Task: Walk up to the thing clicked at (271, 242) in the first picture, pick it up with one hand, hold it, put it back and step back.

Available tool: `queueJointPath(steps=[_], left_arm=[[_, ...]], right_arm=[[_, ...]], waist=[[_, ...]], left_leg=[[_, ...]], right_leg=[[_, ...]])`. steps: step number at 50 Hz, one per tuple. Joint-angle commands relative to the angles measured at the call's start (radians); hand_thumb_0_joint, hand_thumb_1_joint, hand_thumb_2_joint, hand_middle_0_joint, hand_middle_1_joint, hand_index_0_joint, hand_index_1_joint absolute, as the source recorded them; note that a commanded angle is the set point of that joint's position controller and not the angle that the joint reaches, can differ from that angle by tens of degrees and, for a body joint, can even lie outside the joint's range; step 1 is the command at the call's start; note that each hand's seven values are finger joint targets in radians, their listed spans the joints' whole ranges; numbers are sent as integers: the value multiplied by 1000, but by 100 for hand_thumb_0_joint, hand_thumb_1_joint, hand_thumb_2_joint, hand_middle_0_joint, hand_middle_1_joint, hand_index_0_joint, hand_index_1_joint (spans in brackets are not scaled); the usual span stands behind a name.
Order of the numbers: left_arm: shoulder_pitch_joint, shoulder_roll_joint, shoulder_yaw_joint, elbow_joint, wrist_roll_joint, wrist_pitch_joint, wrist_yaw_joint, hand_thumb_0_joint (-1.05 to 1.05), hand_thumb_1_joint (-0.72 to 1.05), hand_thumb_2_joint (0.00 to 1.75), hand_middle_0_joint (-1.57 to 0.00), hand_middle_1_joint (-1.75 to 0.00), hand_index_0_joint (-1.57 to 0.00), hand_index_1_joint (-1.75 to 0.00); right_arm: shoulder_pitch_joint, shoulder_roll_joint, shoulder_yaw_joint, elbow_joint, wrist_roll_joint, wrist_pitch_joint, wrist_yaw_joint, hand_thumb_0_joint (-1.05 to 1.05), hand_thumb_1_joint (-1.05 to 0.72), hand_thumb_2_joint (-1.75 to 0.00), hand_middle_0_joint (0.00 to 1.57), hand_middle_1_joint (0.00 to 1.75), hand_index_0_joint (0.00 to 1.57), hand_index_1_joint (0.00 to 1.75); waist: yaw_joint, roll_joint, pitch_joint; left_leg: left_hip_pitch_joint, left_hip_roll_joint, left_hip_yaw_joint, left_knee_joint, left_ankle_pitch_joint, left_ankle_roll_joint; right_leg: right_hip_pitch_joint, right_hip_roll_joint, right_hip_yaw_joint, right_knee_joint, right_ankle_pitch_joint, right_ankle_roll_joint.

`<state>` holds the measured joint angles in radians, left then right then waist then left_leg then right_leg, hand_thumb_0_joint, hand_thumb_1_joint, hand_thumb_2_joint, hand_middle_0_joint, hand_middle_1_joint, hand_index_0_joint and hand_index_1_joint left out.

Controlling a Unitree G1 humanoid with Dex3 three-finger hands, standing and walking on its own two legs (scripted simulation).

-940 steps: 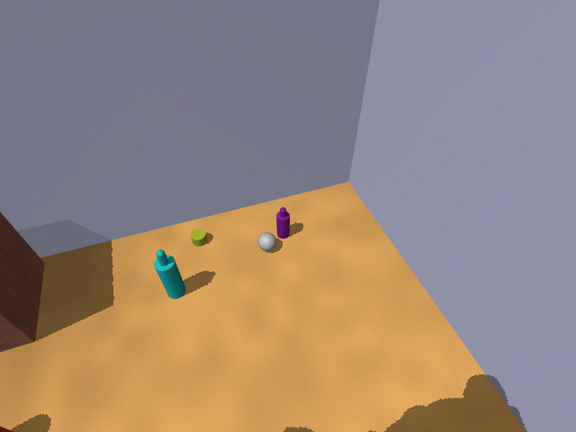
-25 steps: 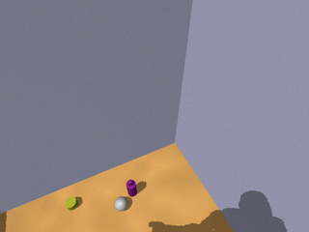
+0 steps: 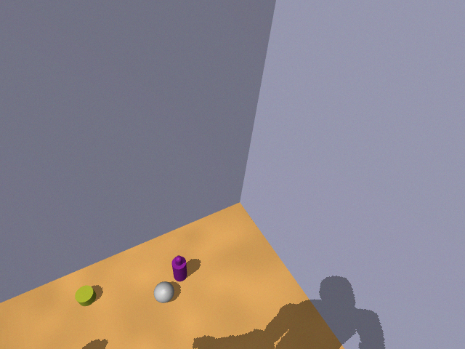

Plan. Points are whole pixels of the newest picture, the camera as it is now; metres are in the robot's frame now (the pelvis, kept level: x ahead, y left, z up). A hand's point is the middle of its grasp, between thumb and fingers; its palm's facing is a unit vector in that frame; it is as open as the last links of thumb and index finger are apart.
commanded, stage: walk up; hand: left
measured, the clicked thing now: (164, 292) +0.51 +0.21 -0.74
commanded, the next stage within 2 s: stand in 1.50 s
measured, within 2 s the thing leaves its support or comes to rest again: neither
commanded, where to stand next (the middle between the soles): +0.12 -0.03 m, yaw +0 degrees
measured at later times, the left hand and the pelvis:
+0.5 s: hand (104, 348) +0.19 +0.23 -0.15, palm faces -0.04 -0.92 -0.38, open 7.4 cm; pelvis +0.04 -0.02 -0.02, yaw +0 degrees
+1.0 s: hand out of the picture +0.08 +0.25 -0.16, palm faces -0.07 -0.92 -0.39, open 7.4 cm; pelvis +0.03 -0.03 -0.02, yaw -2 degrees
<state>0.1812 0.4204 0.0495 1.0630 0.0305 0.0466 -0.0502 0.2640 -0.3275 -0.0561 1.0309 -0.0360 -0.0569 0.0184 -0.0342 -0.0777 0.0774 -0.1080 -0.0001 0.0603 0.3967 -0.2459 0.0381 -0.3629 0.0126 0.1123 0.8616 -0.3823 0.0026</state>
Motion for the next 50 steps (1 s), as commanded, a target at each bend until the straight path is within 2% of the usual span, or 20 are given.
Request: queueJointPath(steps=[1, 6, 8, 9, 11, 12, 15, 23, 26, 27, 28, 29, 30, 34, 38, 42, 45, 47, 48, 50], left_arm=[[-113, 201, 48, -141, -7, -77, 9, 0, 90, 90, -20, -30, -20, -30], [-1, 175, 45, -142, -11, -110, 21, 0, 90, 90, -20, -30, -20, -30], [96, 141, 43, -99, -10, -116, 53, 0, 90, 90, -20, -30, -20, -30], [131, 157, 50, -92, -9, -120, 65, 0, 90, 90, -20, -30, -20, -30], [52, 259, 57, -152, 0, -131, 79, 0, 90, 90, -20, -30, -20, -30], [-2, 287, 55, -159, -5, -121, 81, 0, 90, 90, -20, -30, -20, -30], [-91, 233, 39, -180, -17, -111, 80, 0, 90, 90, -20, -30, -20, -30], [-156, 227, 51, -216, -20, -58, 86, 0, 90, 90, -20, -30, -20, -30], [-172, 217, 45, -220, -38, -38, 90, 0, 90, 90, -20, -30, -20, -30], [-162, 170, 35, -232, -50, -30, 92, 0, 90, 90, -20, -30, -20, -30], [-159, 158, 35, -228, -56, -20, 104, 0, 90, 90, -20, -30, -20, -30], [-193, 171, 44, -215, -45, -13, 113, 0, 90, 90, -20, -30, -20, -30], [-183, 175, 47, -209, -50, -9, 116, 0, 90, 90, -20, -30, -20, -30], [-94, 151, 30, -167, -36, -35, 73, 0, 90, 90, -20, -30, -20, -30], [-145, 190, 49, -191, 8, -55, 41, 0, 90, 90, -20, -30, -20, -30], [-57, 175, 55, -179, 9, -80, 22, 0, 90, 90, -20, -30, -20, -30], [109, 151, 60, -125, 8, -105, 34, 0, 90, 90, -20, -30, -20, -30], [126, 306, 85, -146, 13, -119, 47, 0, 90, 90, -20, -30, -20, -30], [95, 325, 87, -172, 9, -117, 44, 0, 90, 90, -20, -30, -20, -30], [69, 264, 72, -184, -15, -120, 50, 0, 90, 90, -20, -30, -20, -30]], right_arm=[[35, -327, -83, -95, -1, -20, -8, 0, -90, -90, 20, 30, 20, 30], [-10, -319, -81, -172, -11, 22, 21, 0, -90, -90, 20, 30, 20, 30], [-46, -268, -55, -187, 9, 47, 16, 0, -90, -90, 20, 30, 20, 30], [-18, -206, -31, -183, 24, 52, 12, 0, -90, -90, 20, 30, 20, 30], [44, -160, -6, -181, 38, 68, -2, 0, -90, -90, 20, 30, 20, 30], [33, -243, -34, -163, 39, 79, -15, 0, -90, -90, 20, 30, 20, 30], [65, -256, -33, -100, 47, 86, -21, 0, -90, -90, 20, 30, 20, 30], [43, -261, -30, -73, 42, 83, -33, 0, -90, -90, 20, 30, 20, 30], [35, -269, -40, -72, 24, 65, -31, 0, -90, -90, 20, 30, 20, 30], [-24, -346, -62, -106, 2, 63, -30, 0, -90, -90, 20, 30, 20, 30], [-96, -412, -71, -138, 16, 64, -23, 0, -90, -90, 20, 30, 20, 30], [-70, -411, -80, -134, 13, 60, -21, 0, -90, -90, 20, 30, 20, 30], [-93, -371, -72, -148, 11, 62, -28, 0, -90, -90, 20, 30, 20, 30], [-108, -291, -46, -141, 9, 18, -46, 0, -90, -90, 20, 30, 20, 30], [24, -391, -93, -144, -6, 10, -24, 0, -90, -90, 20, 30, 20, 30], [-7, -383, -88, -182, 1, 6, -9, 0, -90, -90, 20, 30, 20, 30], [-99, -295, -50, -216, 21, 22, 0, 0, -90, -90, 20, 30, 20, 30], [-153, -219, -23, -253, 32, 31, -8, 0, -90, -90, 20, 30, 20, 30], [-144, -279, -39, -237, 22, 30, -17, 0, -90, -90, 20, 30, 20, 30], [-78, -286, -41, -197, 33, 27, -10, 0, -90, -90, 20, 30, 20, 30]], waist=[[-50, 230, 51], [-19, 285, 5], [44, 193, -36], [67, 82, -84], [35, -64, -116], [34, -14, -72], [2, -72, -35], [11, -137, -120], [-9, -7, -140], [17, 173, -127], [11, 311, -124], [-23, 298, -126], [-5, 230, -110], [28, 192, -202], [-45, 232, -94], [-15, 250, -45], [89, 192, -94], [110, -102, -7], [101, -22, 46], [63, 43, 60]], left_leg=[[163, 267, -320, -250, -219, 141], [-36, 188, -133, -109, -80, 146], [-141, 159, -79, 83, 159, 98], [-177, 116, -48, 221, 130, 58], [-300, 0, -134, 429, -304, -28], [-243, 28, -172, 499, -355, -16], [-246, 31, -216, 509, -274, -24], [-227, -2, -60, 408, -207, -42], [-130, 21, -74, 105, 223, -24], [-121, 183, -321, 55, 464, 46], [-137, 332, -487, 7, 611, 193], [-157, 374, -568, -4, 644, 260], [-140, 327, -452, 44, 696, 240], [76, 226, -310, 73, 186, 151], [123, 310, -462, -50, -205, 221], [-1, 290, -391, -55, -128, 205], [-194, 171, -196, 140, 62, 92], [-546, -58, -69, 478, -288, -21], [-540, -10, -176, 568, -316, -20], [-538, 6, -217, 569, -233, -23]], right_leg=[[-259, -28, -4, -81, 14, 8], [54, -17, -159, -315, 30, 9], [254, 12, -188, -446, 260, 3], [349, -29, -121, -506, 304, -3], [305, -368, 354, -618, 236, -134], [181, -393, 353, -587, 167, -226], [140, -278, 138, -555, 252, -170], [154, -293, 30, -323, 769, -208], [116, -231, -17, -161, 600, -123], [14, -106, -79, -15, 398, -53], [-50, 43, -124, 135, -126, -27], [-50, 56, -3, 279, -294, -30], [-80, 60, 41, 365, -280, -34], [-100, -15, 12, 63, -114, -24], [-168, -23, -61, -77, -234, -25], [-43, -28, -110, -214, -148, -49], [300, -8, -135, -491, 73, -66], [360, -348, 416, -666, -89, -186], [295, -429, 447, -642, -29, -283], [328, -335, 250, -607, 88, -243]])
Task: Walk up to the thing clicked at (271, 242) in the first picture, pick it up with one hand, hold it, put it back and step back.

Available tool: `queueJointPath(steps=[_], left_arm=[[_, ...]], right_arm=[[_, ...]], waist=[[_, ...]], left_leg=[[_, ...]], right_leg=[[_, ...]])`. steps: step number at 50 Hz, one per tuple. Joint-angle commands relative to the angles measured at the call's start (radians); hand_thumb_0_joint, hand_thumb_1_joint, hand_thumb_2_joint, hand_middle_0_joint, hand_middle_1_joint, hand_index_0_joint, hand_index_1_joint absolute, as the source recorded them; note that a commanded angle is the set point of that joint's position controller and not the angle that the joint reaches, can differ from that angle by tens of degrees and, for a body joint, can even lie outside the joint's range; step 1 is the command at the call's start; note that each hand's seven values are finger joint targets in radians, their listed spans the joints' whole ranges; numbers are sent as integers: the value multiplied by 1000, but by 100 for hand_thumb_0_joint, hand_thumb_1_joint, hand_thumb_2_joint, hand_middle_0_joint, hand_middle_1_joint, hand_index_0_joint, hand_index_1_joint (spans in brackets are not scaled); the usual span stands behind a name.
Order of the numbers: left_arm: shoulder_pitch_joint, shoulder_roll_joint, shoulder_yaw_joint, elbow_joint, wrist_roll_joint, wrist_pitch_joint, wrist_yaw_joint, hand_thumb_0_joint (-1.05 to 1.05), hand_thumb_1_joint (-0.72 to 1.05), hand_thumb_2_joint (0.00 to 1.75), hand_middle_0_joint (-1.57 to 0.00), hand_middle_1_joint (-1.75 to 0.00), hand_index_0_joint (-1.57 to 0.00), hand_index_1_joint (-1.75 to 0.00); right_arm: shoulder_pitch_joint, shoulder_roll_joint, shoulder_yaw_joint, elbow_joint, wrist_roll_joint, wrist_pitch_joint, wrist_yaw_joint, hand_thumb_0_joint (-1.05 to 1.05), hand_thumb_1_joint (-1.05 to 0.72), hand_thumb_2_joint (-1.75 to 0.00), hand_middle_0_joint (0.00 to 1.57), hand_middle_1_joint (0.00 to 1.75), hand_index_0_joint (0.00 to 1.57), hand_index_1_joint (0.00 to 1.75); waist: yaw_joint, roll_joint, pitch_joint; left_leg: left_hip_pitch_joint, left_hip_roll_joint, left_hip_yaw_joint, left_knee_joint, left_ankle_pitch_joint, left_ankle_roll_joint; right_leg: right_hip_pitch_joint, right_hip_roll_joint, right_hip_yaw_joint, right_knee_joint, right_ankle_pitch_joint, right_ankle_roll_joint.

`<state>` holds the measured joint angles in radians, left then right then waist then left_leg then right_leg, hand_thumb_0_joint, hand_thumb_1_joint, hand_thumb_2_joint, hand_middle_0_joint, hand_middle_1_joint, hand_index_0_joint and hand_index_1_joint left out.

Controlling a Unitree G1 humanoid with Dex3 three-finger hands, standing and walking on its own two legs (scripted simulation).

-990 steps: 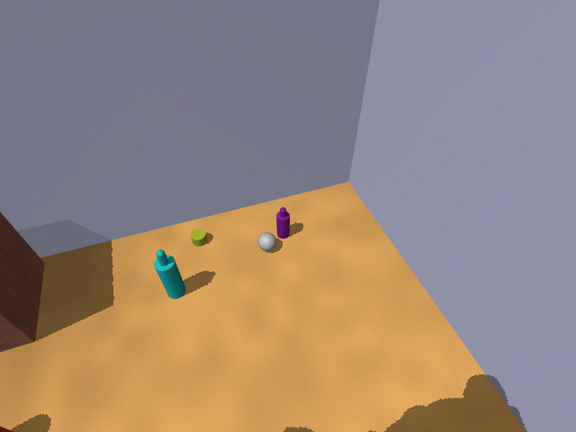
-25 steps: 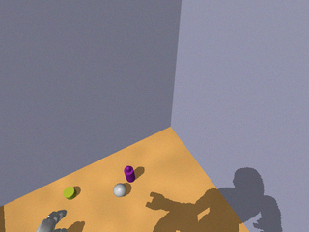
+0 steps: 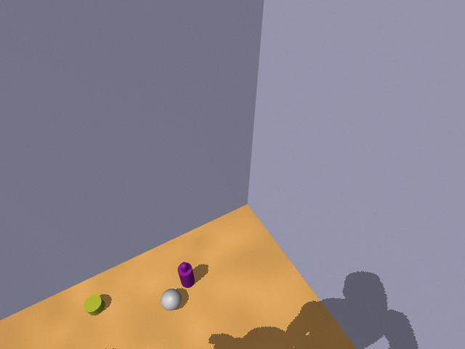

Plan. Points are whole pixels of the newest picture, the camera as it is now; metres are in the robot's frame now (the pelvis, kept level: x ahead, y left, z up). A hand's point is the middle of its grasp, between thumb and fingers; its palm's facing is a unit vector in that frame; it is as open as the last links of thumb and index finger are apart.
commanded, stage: walk up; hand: left
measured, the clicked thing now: (171, 299) +0.47 +0.26 -0.72
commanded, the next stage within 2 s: stand in 0.50 s
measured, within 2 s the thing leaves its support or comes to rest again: neither
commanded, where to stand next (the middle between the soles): +0.09 +0.00 m, yaw +2 degrees
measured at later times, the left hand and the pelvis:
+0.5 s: hand out of the picture +0.05 +0.28 -0.17, palm faces +0.00 -0.93 -0.38, open 7.4 cm; pelvis -0.03 +0.00 -0.02, yaw +0 degrees
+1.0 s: hand out of the picture +0.06 +0.26 -0.14, palm faces -0.03 -0.95 -0.32, open 7.4 cm; pelvis -0.04 +0.01 +0.01, yaw +0 degrees
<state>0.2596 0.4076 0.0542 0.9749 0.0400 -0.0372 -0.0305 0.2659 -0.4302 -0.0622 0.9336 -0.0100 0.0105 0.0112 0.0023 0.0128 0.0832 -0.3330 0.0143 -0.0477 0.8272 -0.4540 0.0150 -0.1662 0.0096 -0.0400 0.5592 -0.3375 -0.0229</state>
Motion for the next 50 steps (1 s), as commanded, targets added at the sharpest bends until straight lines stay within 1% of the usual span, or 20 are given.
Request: queueJointPath(steps=[1, 7, 9, 10, 11, 12, 13, 14, 18, 22, 24, 26, 27, 30, 32, 34, 35, 38, 44, 50], left_arm=[[-10, 264, 65, -102, -25, -40, 35, 0, 90, 90, -20, -30, -20, -30], [-94, 224, 37, -130, -42, -5, 46, 0, 90, 90, -20, -30, -20, -30], [-116, 222, 32, -146, -53, 25, 54, 0, 90, 90, -20, -30, -20, -30], [-111, 214, 30, -148, -57, 37, 58, 0, 90, 90, -20, -30, -20, -30], [-102, 186, 25, -159, -66, 45, 60, 0, 90, 90, -20, -30, -20, -30], [-64, 169, 24, -160, -81, 54, 64, 0, 90, 90, -20, -30, -20, -30], [-60, 172, 27, -142, -78, 70, 69, 0, 90, 90, -20, -30, -20, -30], [-75, 185, 34, -134, -69, 84, 71, 0, 90, 90, -20, -30, -20, -30], [11, 178, 38, -74, -63, 82, 58, 0, 90, 90, -20, -30, -20, -30], [54, 170, 51, -40, -38, 45, 41, 0, 90, 90, -20, -30, -20, -30], [106, 166, 61, -2, -19, 26, 47, 0, 90, 90, -20, -30, -20, -30], [-61, 296, 63, -72, 16, 9, 43, 0, 90, 90, -20, -30, -20, -30], [-148, 329, 64, -64, 19, 7, 47, 0, 90, 90, -20, -30, -20, -30], [-249, 219, 38, -72, -1, -24, 51, 0, 90, 90, -20, -30, -20, -30], [-197, 207, 34, -48, -23, -29, 44, 0, 90, 90, -20, -30, -20, -30], [-119, 177, 34, -18, -40, -15, 43, 0, 90, 90, -20, -30, -20, -30], [-73, 139, 23, -9, -49, -13, 45, 0, 90, 90, -20, -30, -20, -30], [-131, 155, 16, 16, -49, 1, 43, 0, 90, 90, -20, -30, -20, -30], [-152, 156, 2, 69, -37, 7, 33, 0, 90, 90, -20, -30, -20, -30], [-176, 165, -2, 95, -33, 3, 32, 0, 90, 90, -20, -30, -20, -30]], right_arm=[[-63, -183, -35, -90, 7, -42, -1, 0, -90, -90, 20, 30, 20, 30], [-52, -138, -20, -50, 14, -29, -9, 0, -90, -90, 20, 30, 20, 30], [-30, -148, -20, -36, 12, -28, -19, 0, -90, -90, 20, 30, 20, 30], [-32, -165, -26, -34, 10, -31, -25, 0, -90, -90, 20, 30, 20, 30], [-28, -223, -42, -37, 6, -32, -31, 0, -90, -90, 20, 30, 20, 30], [-35, -282, -55, -55, 10, -31, -33, 0, -90, -90, 20, 30, 20, 30], [-40, -299, -59, -59, 22, -30, -36, 0, -90, -90, 20, 30, 20, 30], [-40, -285, -63, -56, 18, -28, -42, 0, -90, -90, 20, 30, 20, 30], [-200, -220, -43, -107, -1, -18, -49, 0, -90, -90, 20, 30, 20, 30], [-186, -217, -53, -117, -38, 8, -11, 0, -90, -90, 20, 30, 20, 30], [-175, -188, -43, -106, -25, 24, -8, 0, -90, -90, 20, 30, 20, 30], [-160, -55, -15, -102, -3, 11, -18, 0, -90, -90, 20, 30, 20, 30], [-212, -160, -43, -77, -9, 6, -27, 0, -90, -90, 20, 30, 20, 30], [-124, -114, -43, -16, 10, -15, -1, 0, -90, -90, 20, 30, 20, 30], [-177, -112, -33, -15, -6, -45, -1, 0, -90, -90, 20, 30, 20, 30], [-177, -109, -29, -7, -9, -59, -12, 0, -90, -90, 20, 30, 20, 30], [-174, -142, -28, 3, -11, -64, -15, 0, -90, -90, 20, 30, 20, 30], [-211, -134, -13, 46, 8, -53, -11, 0, -90, -90, 20, 30, 20, 30], [-210, -140, 0, 104, 4, -41, -14, 0, -90, -90, 20, 30, 20, 30], [-226, -133, 4, 127, 4, -46, -11, 0, -90, -90, 20, 30, 20, 30]], waist=[[21, -78, 46], [-2, -193, -2], [-23, -173, -37], [-27, -119, -55], [-22, -15, -95], [-12, 76, -161], [-30, 171, -213], [-35, 128, -214], [32, 121, -159], [-2, 211, -158], [28, 130, -132], [2, -218, -16], [-9, -136, 74], [-66, -139, 35], [-25, -144, -19], [-3, -121, -94], [25, -60, -144], [13, 1, -131], [3, 22, -71], [2, 11, -61]], left_leg=[[-283, 0, -103, 104, 8, -3], [15, -22, 54, -121, 187, -19], [88, -40, 91, -247, 339, -5], [119, -22, 64, -311, 589, 2], [182, 81, -44, -304, 888, 39], [217, 240, -233, -344, 1050, 157], [220, 342, -391, -381, 1049, 263], [175, 354, -407, -395, 919, 280], [5, 229, -173, -412, 391, 203], [10, 204, -211, -454, -96, 182], [-105, 162, -171, -330, -104, 128], [-206, -61, -35, -95, -80, -8], [-21, -36, -117, 61, -31, 4], [-22, -21, -74, -30, 108, 1], [69, 9, -15, -305, 95, 4], [214, 44, -65, -469, 478, 12], [293, 107, -129, -430, 732, 32], [197, 104, -126, -437, 473, 32], [140, 96, -126, -533, 231, 12], [128, 99, -128, -559, 233, 8]], right_leg=[[124, -300, 331, -301, 100, -187], [-28, -223, 79, -74, 794, -123], [-45, -195, 61, 44, 766, -96], [-53, -154, 45, 106, 652, -60], [-106, -92, 36, 182, 481, -16], [-131, 2, 33, 327, 257, 15], [-140, 35, 63, 445, -203, 3], [-156, 35, 148, 582, -318, -5], [-153, 13, 144, 593, -205, -18], [-90, 5, 8, 165, -252, 12], [60, 6, 40, -102, -85, -5], [-197, -380, 628, -454, -586, -86], [-503, -402, 624, -460, -653, -179], [-198, -218, 285, -350, -159, -78], [-38, -181, 211, -202, 275, -73], [26, -149, 147, -86, 488, -31], [7, -121, 131, -68, 450, -5], [53, -107, 147, -196, 174, -3], [48, -112, 142, -252, 79, -5], [52, -121, 141, -274, 84, 1]])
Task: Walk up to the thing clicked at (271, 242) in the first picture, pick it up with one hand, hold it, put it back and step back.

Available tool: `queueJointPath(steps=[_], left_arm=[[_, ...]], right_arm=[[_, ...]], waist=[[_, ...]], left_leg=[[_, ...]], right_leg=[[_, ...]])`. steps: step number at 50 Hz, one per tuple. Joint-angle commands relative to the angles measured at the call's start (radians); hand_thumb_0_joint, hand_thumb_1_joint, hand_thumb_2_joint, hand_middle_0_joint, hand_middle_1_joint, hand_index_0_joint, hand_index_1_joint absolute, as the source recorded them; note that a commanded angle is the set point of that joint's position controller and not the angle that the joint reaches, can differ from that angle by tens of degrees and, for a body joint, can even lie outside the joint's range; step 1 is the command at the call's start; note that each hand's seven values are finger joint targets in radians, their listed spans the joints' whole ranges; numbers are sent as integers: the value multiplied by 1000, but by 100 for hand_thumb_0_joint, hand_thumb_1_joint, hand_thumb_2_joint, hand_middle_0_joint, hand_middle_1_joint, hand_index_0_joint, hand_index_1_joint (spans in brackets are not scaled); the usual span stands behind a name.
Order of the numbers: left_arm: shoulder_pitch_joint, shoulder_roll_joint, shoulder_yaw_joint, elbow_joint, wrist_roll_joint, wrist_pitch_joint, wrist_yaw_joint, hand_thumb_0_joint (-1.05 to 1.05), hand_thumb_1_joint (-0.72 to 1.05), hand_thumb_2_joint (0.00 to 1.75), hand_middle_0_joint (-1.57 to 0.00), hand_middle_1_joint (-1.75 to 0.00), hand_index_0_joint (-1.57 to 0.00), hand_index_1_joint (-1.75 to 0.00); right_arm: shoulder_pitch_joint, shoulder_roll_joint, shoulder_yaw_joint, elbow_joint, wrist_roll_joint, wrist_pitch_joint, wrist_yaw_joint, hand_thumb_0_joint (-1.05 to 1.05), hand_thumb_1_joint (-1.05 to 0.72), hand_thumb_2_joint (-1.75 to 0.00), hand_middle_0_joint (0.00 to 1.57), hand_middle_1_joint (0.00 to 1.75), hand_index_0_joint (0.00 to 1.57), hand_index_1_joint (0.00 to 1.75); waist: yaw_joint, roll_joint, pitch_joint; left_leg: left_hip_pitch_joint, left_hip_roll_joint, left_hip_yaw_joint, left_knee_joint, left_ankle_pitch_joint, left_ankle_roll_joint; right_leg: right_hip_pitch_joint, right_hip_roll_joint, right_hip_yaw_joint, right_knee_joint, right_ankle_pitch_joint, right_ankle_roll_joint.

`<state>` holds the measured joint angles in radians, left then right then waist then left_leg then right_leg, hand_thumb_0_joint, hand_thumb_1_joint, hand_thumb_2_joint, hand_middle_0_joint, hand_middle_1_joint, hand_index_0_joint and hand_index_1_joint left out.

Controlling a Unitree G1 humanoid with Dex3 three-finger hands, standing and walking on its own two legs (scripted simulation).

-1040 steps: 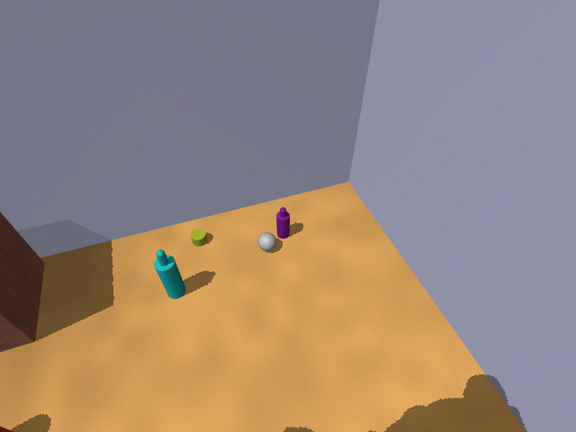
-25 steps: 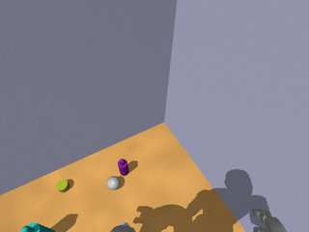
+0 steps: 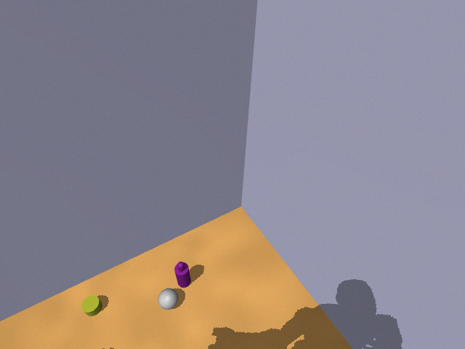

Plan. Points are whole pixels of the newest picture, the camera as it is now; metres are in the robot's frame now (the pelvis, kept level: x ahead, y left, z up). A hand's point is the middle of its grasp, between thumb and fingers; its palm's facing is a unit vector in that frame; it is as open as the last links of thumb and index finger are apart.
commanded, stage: stand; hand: left
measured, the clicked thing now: (168, 298) +0.51 +0.25 -0.74
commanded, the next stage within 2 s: walk up in 0.50 s
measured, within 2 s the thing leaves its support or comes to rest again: neither
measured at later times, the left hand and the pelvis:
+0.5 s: hand out of the picture +0.07 +0.25 -0.16, palm faces -0.03 -0.94 -0.33, open 7.4 cm; pelvis +0.01 +0.00 +0.00, yaw +0 degrees
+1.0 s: hand out of the picture +0.06 +0.30 -0.18, palm faces -0.02 -0.93 -0.38, open 7.4 cm; pelvis -0.08 +0.03 -0.02, yaw +1 degrees
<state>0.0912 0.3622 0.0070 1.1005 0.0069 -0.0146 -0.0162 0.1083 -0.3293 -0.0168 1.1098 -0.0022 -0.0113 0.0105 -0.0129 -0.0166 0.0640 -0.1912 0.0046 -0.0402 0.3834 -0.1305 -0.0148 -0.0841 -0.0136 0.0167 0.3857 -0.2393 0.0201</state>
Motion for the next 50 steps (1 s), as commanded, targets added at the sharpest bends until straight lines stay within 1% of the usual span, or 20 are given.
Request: queueJointPath(steps=[1, 8, 20, 24, 25, 27, 31, 33, 35, 36, 37, 38, 42, 43, 44, 45, 46, 47, 48, 50], left_arm=[[-10, 209, 45, -28, 0, -20, 16, 0, 90, 90, -20, -30, -20, -30], [-35, 216, 44, -35, 1, -25, 17, 0, 90, 90, -20, -30, -20, -30], [-17, 212, 39, -27, -1, -24, 21, 0, 90, 90, -20, -30, -20, -30], [-13, 213, 39, -23, -1, -21, 22, 0, 90, 90, -20, -30, -20, -30], [-12, 256, 77, -34, -17, -3, 35, 0, 90, 90, -20, -30, -20, -30], [16, 239, 81, -60, -24, 7, 41, 0, 90, 90, -20, -30, -20, -30], [26, 225, 86, -113, -17, 31, 38, 0, 90, 90, -20, -30, -20, -30], [22, 237, 89, -139, -12, 38, 36, 0, 90, 90, -20, -30, -20, -30], [9, 269, 97, -161, -4, 43, 35, 0, 90, 90, -20, -30, -20, -30], [-34, 301, 106, -187, 2, 43, 36, 0, 90, 90, -20, -30, -20, -30], [-71, 335, 114, -220, 13, 38, 40, 0, 90, 90, -20, -30, -20, -30], [-83, 338, 123, -239, 21, 35, 44, 0, 90, 90, -20, -30, -20, -30], [-87, 301, 115, -282, 31, 35, 52, 0, 90, 90, -20, -30, -20, -30], [-77, 287, 111, -290, 23, 40, 52, 0, 90, 90, -20, -30, -20, -30], [-74, 281, 108, -297, 10, 48, 48, 0, 90, 90, -20, -30, -20, -30], [-39, 241, 98, -310, 1, 57, 48, 0, 90, 90, -20, -30, -20, -30], [-19, 176, 86, -324, -6, 61, 52, 0, 90, 90, -20, -30, -20, -30], [-26, 202, 97, -329, 0, 62, 67, 0, 90, 90, -20, -30, -20, -30], [-48, 221, 100, -318, 7, 66, 75, 0, 90, 90, -20, -30, -20, -30], [5, 222, 104, -300, -10, 67, 71, 0, 90, 90, -20, -30, -20, -30]], right_arm=[[-64, -237, -40, -47, -4, -24, -10, 0, -90, -90, 20, 30, 20, 30], [-69, -232, -40, -38, -7, -26, -7, 0, -90, -90, 20, 30, 20, 30], [-86, -230, -30, -26, 0, -24, -11, 0, -90, -90, 20, 30, 20, 30], [-89, -230, -27, -22, -1, -21, -13, 0, -90, -90, 20, 30, 20, 30], [-112, -288, -39, -12, 3, -3, -14, 0, -90, -90, 20, 30, 20, 30], [-84, -268, -39, -29, 14, 8, -18, 0, -90, -90, 20, 30, 20, 30], [-85, -293, -60, -88, 14, 28, -19, 0, -90, -90, 20, 30, 20, 30], [-89, -290, -62, -115, 10, 38, -20, 0, -90, -90, 20, 30, 20, 30], [-101, -274, -62, -139, 5, 47, -20, 0, -90, -90, 20, 30, 20, 30], [-73, -251, -60, -146, 4, 52, -17, 0, -90, -90, 20, 30, 20, 30], [-34, -244, -62, -160, -4, 58, -16, 0, -90, -90, 20, 30, 20, 30], [-6, -257, -68, -168, -4, 64, -14, 0, -90, -90, 20, 30, 20, 30], [39, -256, -75, -197, 6, 44, -14, 0, -90, -90, 20, 30, 20, 30], [59, -249, -74, -190, -1, 37, -15, 0, -90, -90, 20, 30, 20, 30], [86, -248, -76, -181, -8, 28, -17, 0, -90, -90, 20, 30, 20, 30], [56, -287, -92, -195, -23, 23, -24, 0, -90, -90, 20, 30, 20, 30], [43, -352, -106, -216, -41, 20, -25, 0, -90, -90, 20, 30, 20, 30], [55, -431, -120, -237, -23, 20, -22, 0, -90, -90, 20, 30, 20, 30], [41, -417, -126, -239, -24, 20, -27, 0, -90, -90, 20, 30, 20, 30], [-58, -326, -102, -261, -32, 20, -42, 0, -90, -90, 20, 30, 20, 30]], waist=[[12, 48, -30], [4, 29, -56], [5, 13, -124], [4, 15, -104], [13, 38, 25], [10, 41, -55], [18, 74, -173], [18, 44, -177], [26, -13, -147], [18, -134, -133], [17, -207, -114], [5, -192, -96], [1, -188, -97], [-3, -163, -111], [-18, -92, -131], [-3, 33, -144], [7, 210, -122], [-35, 236, -163], [-34, 175, -149], [30, 111, -122]], left_leg=[[-15, 106, -134, -125, -115, 35], [35, 103, -116, -105, -55, 30], [104, 114, -91, -61, 152, 37], [96, 113, -88, -68, 129, 33], [25, 103, -89, 20, 343, 46], [46, 114, -79, 75, 451, 66], [8, 138, -111, 116, 339, 111], [-40, 108, -100, 181, 229, 114], [-66, 29, -59, 294, 56, 76], [-72, -53, 4, 448, -140, 46], [-108, -76, 6, 581, -374, 34], [-117, -55, -46, 663, -429, 38], [-159, -12, -15, 446, -359, 50], [-144, -13, 16, 280, -287, 47], [-87, -10, 35, 99, -41, 37], [15, 90, -112, 47, 256, 71], [111, 254, -343, 45, 537, 148], [57, 385, -468, 40, 630, 288], [17, 389, -476, 18, 552, 299], [71, 266, -262, 73, 494, 225]], right_leg=[[-52, -93, 84, -103, -32, -39], [-75, -106, 97, -130, -28, -41], [-30, -111, 80, -113, 152, -35], [-37, -109, 80, -119, 128, -35], [-123, -92, 74, -18, 317, -42], [-94, -85, 47, 45, 378, -57], [-84, -61, 44, 176, 285, -92], [-110, -92, 94, 180, 259, -124], [-177, -176, 178, 101, 292, -181], [-220, -270, 267, 24, 320, -230], [-257, -363, 345, -9, 354, -297], [-299, -387, 349, 2, 368, -319], [-163, -264, 220, 167, 490, -209], [-104, -227, 193, 222, 492, -177], [-82, -177, 146, 318, 470, -140], [-184, -75, 90, 436, 337, -88], [-399, 75, 60, 597, -183, -47], [-395, 132, 154, 727, -445, -34], [-393, 129, 214, 832, -441, -38], [-452, 108, 225, 889, -323, -42]])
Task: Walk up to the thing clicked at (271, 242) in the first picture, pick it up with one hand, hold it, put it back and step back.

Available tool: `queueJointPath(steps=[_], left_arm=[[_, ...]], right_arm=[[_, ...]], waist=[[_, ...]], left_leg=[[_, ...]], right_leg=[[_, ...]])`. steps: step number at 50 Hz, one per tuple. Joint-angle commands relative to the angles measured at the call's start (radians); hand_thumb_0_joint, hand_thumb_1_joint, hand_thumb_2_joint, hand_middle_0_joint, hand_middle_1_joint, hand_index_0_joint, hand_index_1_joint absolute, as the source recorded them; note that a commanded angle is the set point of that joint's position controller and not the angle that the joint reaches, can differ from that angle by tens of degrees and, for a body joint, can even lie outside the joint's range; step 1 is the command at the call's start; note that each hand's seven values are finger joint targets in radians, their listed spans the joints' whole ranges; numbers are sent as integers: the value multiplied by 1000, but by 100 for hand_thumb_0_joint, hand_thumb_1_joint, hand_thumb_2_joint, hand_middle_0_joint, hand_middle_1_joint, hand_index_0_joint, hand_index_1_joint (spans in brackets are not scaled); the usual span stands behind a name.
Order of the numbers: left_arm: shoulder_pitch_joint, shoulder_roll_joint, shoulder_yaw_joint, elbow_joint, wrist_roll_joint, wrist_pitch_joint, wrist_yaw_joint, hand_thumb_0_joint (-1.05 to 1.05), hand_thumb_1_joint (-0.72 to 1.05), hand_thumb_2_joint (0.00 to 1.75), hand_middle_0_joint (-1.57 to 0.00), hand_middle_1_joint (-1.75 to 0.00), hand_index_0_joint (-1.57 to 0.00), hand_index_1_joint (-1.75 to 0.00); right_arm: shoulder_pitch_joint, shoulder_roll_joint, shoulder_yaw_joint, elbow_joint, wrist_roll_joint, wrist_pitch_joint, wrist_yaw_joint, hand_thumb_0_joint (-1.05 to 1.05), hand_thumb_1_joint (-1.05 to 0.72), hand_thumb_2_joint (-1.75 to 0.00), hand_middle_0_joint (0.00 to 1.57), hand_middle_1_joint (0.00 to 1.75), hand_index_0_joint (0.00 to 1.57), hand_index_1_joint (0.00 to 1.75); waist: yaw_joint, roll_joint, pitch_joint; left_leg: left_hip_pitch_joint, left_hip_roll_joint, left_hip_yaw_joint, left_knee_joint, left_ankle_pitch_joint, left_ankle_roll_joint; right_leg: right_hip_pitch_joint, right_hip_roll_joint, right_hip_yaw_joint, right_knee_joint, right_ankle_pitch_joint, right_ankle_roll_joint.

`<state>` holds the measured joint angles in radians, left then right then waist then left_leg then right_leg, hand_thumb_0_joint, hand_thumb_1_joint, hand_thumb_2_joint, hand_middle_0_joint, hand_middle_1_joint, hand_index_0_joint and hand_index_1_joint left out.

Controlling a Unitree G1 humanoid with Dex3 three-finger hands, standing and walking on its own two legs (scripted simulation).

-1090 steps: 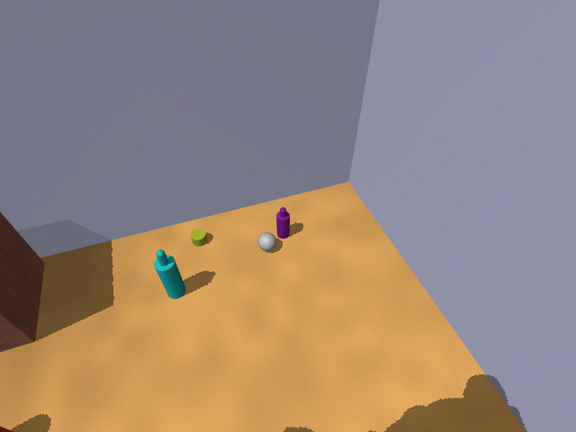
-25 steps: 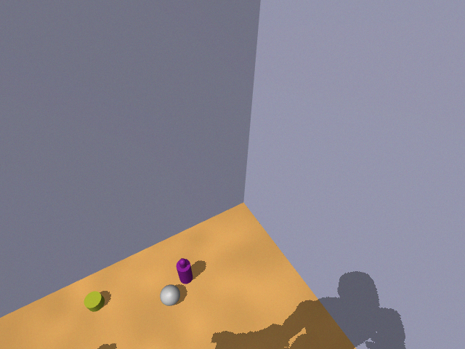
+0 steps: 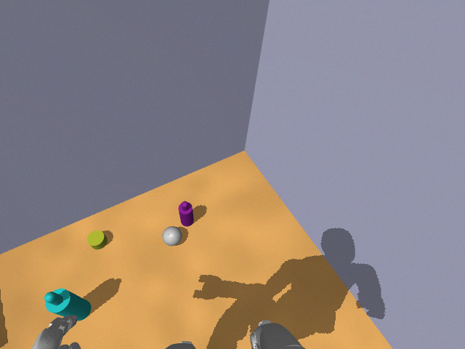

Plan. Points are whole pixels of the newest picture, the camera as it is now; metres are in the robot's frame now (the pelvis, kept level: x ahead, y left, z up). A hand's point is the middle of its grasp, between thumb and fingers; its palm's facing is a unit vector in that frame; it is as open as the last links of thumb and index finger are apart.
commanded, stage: walk up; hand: left
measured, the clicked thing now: (172, 236) +0.59 +0.21 -0.71
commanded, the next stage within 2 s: stand in 1.76 s
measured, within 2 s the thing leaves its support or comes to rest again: neither
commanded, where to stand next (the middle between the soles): +0.21 -0.04 m, yaw +2 degrees
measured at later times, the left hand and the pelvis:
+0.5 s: hand out of the picture -0.03 +0.24 -0.13, palm faces -0.09 -0.91 -0.41, open 7.4 cm; pelvis -0.13 -0.02 +0.01, yaw -4 degrees
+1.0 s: hand out of the picture -0.19 +0.23 -0.14, palm faces -0.04 -0.93 -0.36, open 7.4 cm; pelvis -0.25 -0.03 +0.01, yaw -3 degrees
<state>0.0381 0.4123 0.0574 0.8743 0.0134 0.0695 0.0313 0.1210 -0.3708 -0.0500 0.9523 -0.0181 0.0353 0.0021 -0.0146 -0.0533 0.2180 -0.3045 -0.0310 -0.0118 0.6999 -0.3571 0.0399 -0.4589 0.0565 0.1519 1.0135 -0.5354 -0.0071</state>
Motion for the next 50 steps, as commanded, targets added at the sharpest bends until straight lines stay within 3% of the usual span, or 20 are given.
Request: queueJointPath(steps=[1, 7, 13, 15, 16, 18, 22, 28, 31, 32, 33, 34, 36, 38, 42, 45, 46, 48, 49, 50], left_arm=[[88, 175, 57, -72, -17, -17, 17, 0, 90, 90, -20, -30, -20, -30], [85, 162, 64, -105, 1, -24, 0, 0, 90, 90, -20, -30, -20, -30], [187, 149, 72, -79, 7, -33, -16, 0, 90, 90, -20, -30, -20, -30], [281, 143, 76, -41, 15, -37, -20, 0, 90, 90, -20, -30, -20, -30], [269, 188, 92, -51, 27, -41, -21, 0, 90, 90, -20, -30, -20, -30], [168, 331, 120, -113, 28, -43, -24, 0, 90, 90, -20, -30, -20, -30], [14, 213, 90, -163, 27, -49, -6, 0, 90, 90, -20, -30, -20, -30], [128, 193, 84, -166, 33, -42, 4, 0, 90, 90, -20, -30, -20, -30], [98, 206, 78, -165, 13, -28, -10, 0, 90, 90, -20, -30, -20, -30], [125, 166, 60, -164, 9, -24, -14, 0, 90, 90, -20, -30, -20, -30], [145, 116, 46, -168, 0, -26, -19, 0, 90, 90, -20, -30, -20, -30], [32, 171, 74, -165, 4, -25, -4, 0, 90, 90, -20, -30, -20, -30], [70, 162, 77, -133, -6, -24, -9, 0, 90, 90, -20, -30, -20, -30], [125, 163, 73, -96, -10, -33, -18, 0, 90, 90, -20, -30, -20, -30], [116, 147, 62, -72, 6, -58, -45, 0, 90, 90, -20, -30, -20, -30], [198, 128, 68, 4, 12, -86, -36, 0, 90, 90, -20, -30, -20, -30], [227, 159, 75, 23, 22, -98, -29, 0, 90, 90, -20, -30, -20, -30], [188, 273, 92, 7, 33, -110, -25, 0, 90, 90, -20, -30, -20, -30], [95, 279, 87, -20, 33, -112, -27, 0, 90, 90, -20, -30, -20, -30], [78, 223, 75, -27, 22, -118, -29, 0, 90, 90, -20, -30, -20, -30]], right_arm=[[-66, -274, -66, -114, -13, -28, -40, 0, -90, -90, 20, 30, 20, 30], [40, -259, -71, -121, -5, -30, -45, 0, -90, -90, 20, 30, 20, 30], [-15, -291, -72, -161, -5, -10, -32, 0, -90, -90, 20, 30, 20, 30], [-45, -285, -67, -168, 5, -2, -27, 0, -90, -90, 20, 30, 20, 30], [-29, -249, -56, -167, 11, -1, -26, 0, -90, -90, 20, 30, 20, 30], [-68, -206, -51, -186, 14, -2, -41, 0, -90, -90, 20, 30, 20, 30], [47, -213, -48, -138, 26, -6, -41, 0, -90, -90, 20, 30, 20, 30], [49, -190, -39, -156, 3, -29, -38, 0, -90, -90, 20, 30, 20, 30], [146, -181, -49, -103, -3, -43, -33, 0, -90, -90, 20, 30, 20, 30], [139, -220, -62, -100, -17, -49, -35, 0, -90, -90, 20, 30, 20, 30], [85, -318, -82, -116, -25, -52, -32, 0, -90, -90, 20, 30, 20, 30], [64, -389, -88, -130, -15, -52, -27, 0, -90, -90, 20, 30, 20, 30], [-14, -289, -60, -132, -16, -70, -37, 0, -90, -90, 20, 30, 20, 30], [-36, -261, -50, -132, -21, -74, -41, 0, -90, -90, 20, 30, 20, 30], [5, -254, -59, -118, -31, -69, -22, 0, -90, -90, 20, 30, 20, 30], [0, -258, -57, -113, -22, -48, -9, 0, -90, -90, 20, 30, 20, 30], [9, -220, -46, -116, -13, -44, -8, 0, -90, -90, 20, 30, 20, 30], [-37, -164, -31, -137, 0, -43, -8, 0, -90, -90, 20, 30, 20, 30], [-21, -202, -45, -113, -3, -46, -9, 0, -90, -90, 20, 30, 20, 30], [-8, -202, -45, -104, 4, -53, -3, 0, -90, -90, 20, 30, 20, 30]], waist=[[39, 184, -254], [-29, 178, -263], [6, 244, -314], [46, 225, -317], [38, 125, -298], [76, -220, -205], [-11, -80, -177], [60, -144, -267], [10, -96, -290], [23, -10, -283], [39, 221, -267], [-33, 263, -241], [33, 112, -207], [51, 169, -188], [-8, 232, -197], [34, 225, -199], [45, 162, -220], [62, -95, -177], [31, -66, -104], [14, 5, -85]], left_leg=[[164, 292, -260, -237, 688, 166], [293, 293, -238, -222, 650, 200], [167, 289, -212, -206, 468, 162], [47, 253, -184, -173, 346, 95], [-75, 194, -161, -117, 214, 34], [-187, -58, -73, 329, -273, -51], [-146, -84, -134, 509, -134, -48], [-134, 3, -29, 69, -174, -54], [68, -7, 45, -331, 111, -30], [176, 76, -103, -349, 147, -2], [240, 307, -434, -364, 195, 104], [-8, 452, -572, -407, 247, 252], [3, 348, -359, -332, 373, 208], [-23, 281, -229, -314, 313, 158], [105, 240, -228, -358, -103, 137], [15, 203, -163, -268, -78, 98], [-66, 175, -134, -194, -49, 55], [-186, 28, -46, 52, -187, -36], [-86, 62, -100, 127, -174, -47], [-83, 65, -104, 92, -131, -46]], right_leg=[[-70, 28, 63, 266, 9, -4], [-45, 10, 5, 40, 21, 46], [191, -41, -124, -359, 117, 9], [316, -47, -144, -537, 268, -32], [352, -120, -13, -584, 257, -67], [121, -477, 383, -701, 405, -308], [119, -288, 54, -575, 651, -193], [417, -305, 54, -474, 734, -191], [350, -268, 11, -364, 638, -144], [180, -225, -3, -304, 479, -87], [-51, -66, -102, -178, 157, -23], [49, -37, -47, -7, -108, 1], [68, -21, 61, 106, -16, -18], [102, -21, 12, 70, 46, -22], [120, -41, -103, -284, 7, 6], [331, -16, -166, -655, 164, -28], [438, -47, -87, -677, 208, -45], [285, -361, 359, -788, -102, -197], [108, -415, 381, -796, -140, -237], [135, -356, 283, -774, -50, -209]])
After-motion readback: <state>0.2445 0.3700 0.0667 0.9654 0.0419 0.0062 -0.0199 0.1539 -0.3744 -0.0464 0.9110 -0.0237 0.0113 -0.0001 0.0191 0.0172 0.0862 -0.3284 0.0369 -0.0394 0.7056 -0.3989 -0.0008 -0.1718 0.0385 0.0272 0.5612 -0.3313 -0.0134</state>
